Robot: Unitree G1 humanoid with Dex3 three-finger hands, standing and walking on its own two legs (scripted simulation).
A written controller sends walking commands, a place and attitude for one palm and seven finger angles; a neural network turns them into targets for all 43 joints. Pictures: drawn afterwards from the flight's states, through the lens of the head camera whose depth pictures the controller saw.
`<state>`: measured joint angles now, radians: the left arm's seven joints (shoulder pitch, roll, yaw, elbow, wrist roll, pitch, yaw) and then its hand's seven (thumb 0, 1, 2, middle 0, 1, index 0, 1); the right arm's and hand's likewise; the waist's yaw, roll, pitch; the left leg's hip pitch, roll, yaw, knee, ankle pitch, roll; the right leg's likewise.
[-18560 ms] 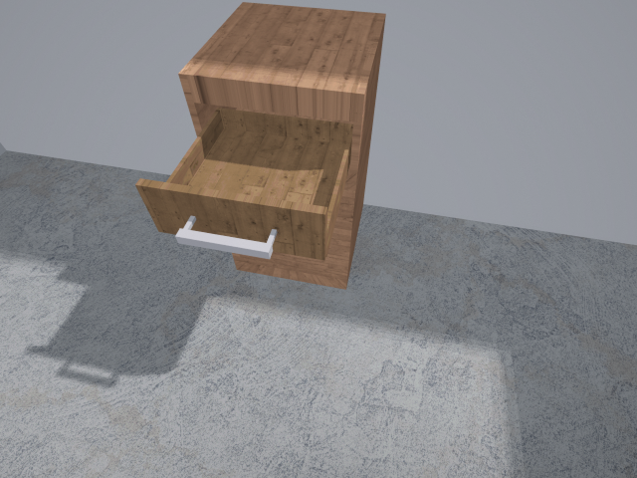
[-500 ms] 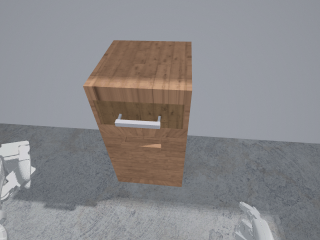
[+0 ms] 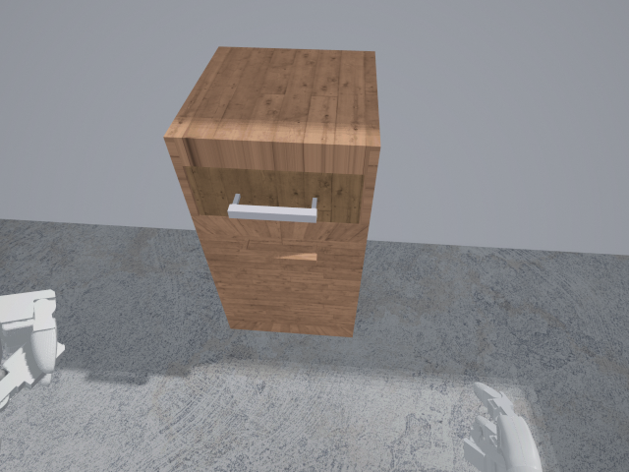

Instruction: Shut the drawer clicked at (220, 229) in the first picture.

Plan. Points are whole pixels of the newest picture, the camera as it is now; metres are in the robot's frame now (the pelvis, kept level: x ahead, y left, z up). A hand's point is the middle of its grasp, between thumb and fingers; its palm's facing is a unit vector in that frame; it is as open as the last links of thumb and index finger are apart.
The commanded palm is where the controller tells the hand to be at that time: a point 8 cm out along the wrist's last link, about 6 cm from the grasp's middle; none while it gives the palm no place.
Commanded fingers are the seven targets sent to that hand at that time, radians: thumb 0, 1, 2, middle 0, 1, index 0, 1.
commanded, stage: step back with the hand held close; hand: left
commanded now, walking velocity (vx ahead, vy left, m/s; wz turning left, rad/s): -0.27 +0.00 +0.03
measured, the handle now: (274, 206) +0.66 +0.14 -0.11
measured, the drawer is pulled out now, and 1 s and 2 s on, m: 0.00 0.00 0.00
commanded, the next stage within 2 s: stop stepping back and stand still in 1.06 s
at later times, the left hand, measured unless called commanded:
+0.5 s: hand (54, 396) +0.15 +0.22 +0.16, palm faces +0.34 -0.79 -0.52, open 3.2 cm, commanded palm +0.08 +0.27 +0.18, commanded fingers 0.00 0.90 0.90 -1.40 -1.60 -1.40 -1.60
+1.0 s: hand out of the picture +0.06 +0.21 +0.19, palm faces +0.39 -0.78 -0.49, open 3.2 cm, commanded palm +0.00 +0.25 +0.18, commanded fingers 0.00 0.90 0.90 -1.40 -1.60 -1.40 -1.60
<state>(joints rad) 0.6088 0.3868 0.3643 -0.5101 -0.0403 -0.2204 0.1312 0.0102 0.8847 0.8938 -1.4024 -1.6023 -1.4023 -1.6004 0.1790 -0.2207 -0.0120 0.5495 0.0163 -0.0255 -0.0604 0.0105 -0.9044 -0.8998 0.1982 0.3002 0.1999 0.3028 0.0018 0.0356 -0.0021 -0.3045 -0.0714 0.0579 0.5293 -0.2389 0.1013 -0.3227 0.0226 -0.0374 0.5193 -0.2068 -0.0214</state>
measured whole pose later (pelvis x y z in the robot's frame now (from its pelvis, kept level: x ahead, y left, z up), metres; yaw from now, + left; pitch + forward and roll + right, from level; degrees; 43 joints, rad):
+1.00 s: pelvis -0.13 -0.03 +0.00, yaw +1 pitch +2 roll +0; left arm 0.61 0.43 0.44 -0.66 -0.03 -0.28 0.14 0.01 0.88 0.89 -1.41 -1.60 -1.41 -1.60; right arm 0.18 -0.12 -0.02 0.64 -0.02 -0.14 -0.03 0.01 -0.90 -0.90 0.20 0.30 0.20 0.30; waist 0.02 -0.04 0.02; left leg -0.40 0.07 0.03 0.58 -0.21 -0.03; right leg -0.35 0.03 0.00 0.67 -0.33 0.02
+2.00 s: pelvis -0.25 -0.05 +0.00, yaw +3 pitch +1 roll -1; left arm 0.51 0.40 0.32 -0.39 0.02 -0.21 0.11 0.00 0.89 0.89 -1.40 -1.60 -1.40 -1.60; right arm 0.25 -0.20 -0.01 0.68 0.00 -0.11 -0.02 0.01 -0.90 -0.90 0.20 0.30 0.20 0.30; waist 0.00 0.02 -0.02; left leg -0.40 0.03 0.04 0.75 -0.37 0.01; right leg -0.28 0.00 -0.07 0.57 -0.29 -0.02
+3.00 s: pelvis -0.23 -0.03 +0.01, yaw +2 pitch -2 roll +0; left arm 0.28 0.13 0.00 1.13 0.01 0.00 0.04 0.00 0.91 0.89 -0.20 -0.31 -0.20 -0.31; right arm 0.32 -0.11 -0.02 1.15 -0.01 -0.01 -0.03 0.00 -0.91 -0.90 0.20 0.30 0.20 0.30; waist -0.02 0.00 0.05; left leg -0.15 0.00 0.11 0.40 -0.22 0.04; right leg -0.12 -0.04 -0.04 0.41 -0.25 0.02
